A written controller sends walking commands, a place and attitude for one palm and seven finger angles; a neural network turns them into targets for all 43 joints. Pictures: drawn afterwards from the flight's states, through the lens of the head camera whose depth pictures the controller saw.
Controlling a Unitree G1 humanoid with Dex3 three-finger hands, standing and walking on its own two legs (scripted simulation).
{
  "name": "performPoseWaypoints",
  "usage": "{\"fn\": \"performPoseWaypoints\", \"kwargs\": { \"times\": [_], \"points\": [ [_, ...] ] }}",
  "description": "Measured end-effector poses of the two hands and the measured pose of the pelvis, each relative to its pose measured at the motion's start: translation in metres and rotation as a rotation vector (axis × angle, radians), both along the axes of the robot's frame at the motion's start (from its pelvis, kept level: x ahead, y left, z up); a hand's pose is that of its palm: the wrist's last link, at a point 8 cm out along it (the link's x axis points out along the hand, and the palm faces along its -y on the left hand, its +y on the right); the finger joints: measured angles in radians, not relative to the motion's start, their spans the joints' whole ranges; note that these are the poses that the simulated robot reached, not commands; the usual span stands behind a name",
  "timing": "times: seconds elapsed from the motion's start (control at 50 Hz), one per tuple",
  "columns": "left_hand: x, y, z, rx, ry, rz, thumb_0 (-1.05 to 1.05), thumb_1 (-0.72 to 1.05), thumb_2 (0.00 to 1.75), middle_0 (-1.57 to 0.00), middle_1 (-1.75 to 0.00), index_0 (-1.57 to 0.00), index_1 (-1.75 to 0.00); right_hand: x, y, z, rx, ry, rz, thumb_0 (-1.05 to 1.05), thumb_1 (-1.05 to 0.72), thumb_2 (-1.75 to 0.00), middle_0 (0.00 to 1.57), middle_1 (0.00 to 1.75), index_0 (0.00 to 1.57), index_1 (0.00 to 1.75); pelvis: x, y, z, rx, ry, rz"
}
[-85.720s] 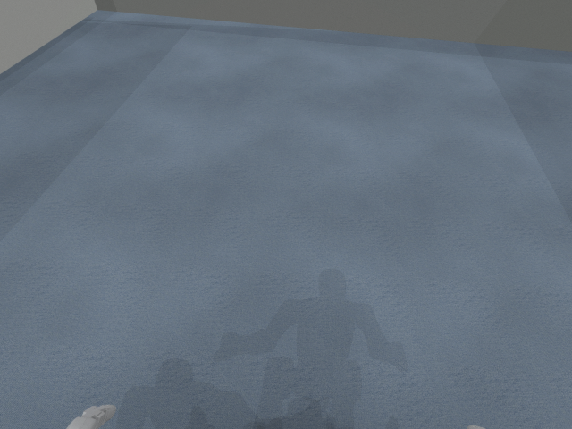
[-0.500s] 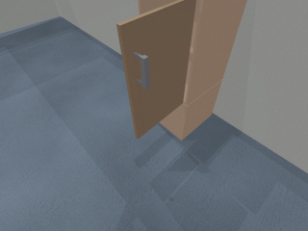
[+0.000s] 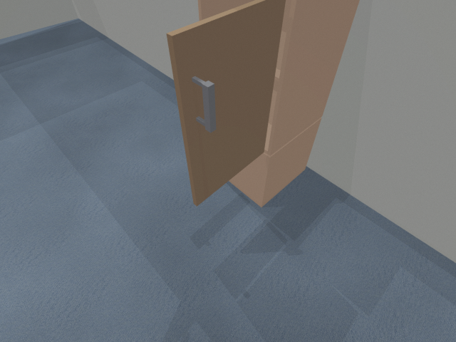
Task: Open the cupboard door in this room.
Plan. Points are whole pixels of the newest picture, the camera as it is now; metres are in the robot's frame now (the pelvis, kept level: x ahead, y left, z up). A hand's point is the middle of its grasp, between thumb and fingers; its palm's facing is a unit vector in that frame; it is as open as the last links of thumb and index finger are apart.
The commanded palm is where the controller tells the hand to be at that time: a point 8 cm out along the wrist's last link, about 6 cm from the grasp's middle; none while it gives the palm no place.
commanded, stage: look to check the result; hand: left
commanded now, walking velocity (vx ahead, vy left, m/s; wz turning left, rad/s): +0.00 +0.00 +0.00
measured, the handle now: (203, 104) +0.62 +0.09 +0.08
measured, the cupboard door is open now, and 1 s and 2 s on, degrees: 92 92 92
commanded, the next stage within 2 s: stand and wait in 0.50 s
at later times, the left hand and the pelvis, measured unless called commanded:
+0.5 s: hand out of the picture +0.00 +0.15 -0.17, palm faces +0.04 -0.98 -0.19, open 7.4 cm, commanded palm none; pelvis +0.02 -0.01 +0.00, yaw +0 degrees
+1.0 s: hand out of the picture +0.03 +0.15 -0.17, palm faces +0.04 -0.98 -0.20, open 7.4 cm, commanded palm none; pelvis +0.04 -0.02 +0.00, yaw +0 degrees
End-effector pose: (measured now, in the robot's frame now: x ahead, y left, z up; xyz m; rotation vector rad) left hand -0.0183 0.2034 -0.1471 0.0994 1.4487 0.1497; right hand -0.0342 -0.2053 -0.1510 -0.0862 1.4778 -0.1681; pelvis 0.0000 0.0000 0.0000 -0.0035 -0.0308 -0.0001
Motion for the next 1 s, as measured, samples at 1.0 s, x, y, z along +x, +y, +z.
{"fn": "performPoseWaypoints", "kwargs": {
  "times": [1.0],
  "points": [
    [0.042,-0.009,0.007,0.041,-0.009,-0.005,0.0,0.91,0.9,-0.2,-0.3,-0.2,-0.3,0.066,-0.033,0.001,-0.019,-0.047,0.035,0.0,-0.91,-0.9,0.2,0.3,0.19,0.29,0.039,-0.022,0.003,0.012,0.002,-0.003]
  ]
}}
